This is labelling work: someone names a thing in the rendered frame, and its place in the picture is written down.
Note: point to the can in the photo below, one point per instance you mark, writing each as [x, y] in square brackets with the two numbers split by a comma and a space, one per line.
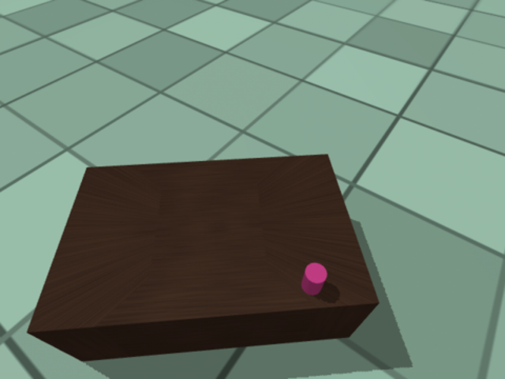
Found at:
[314, 278]

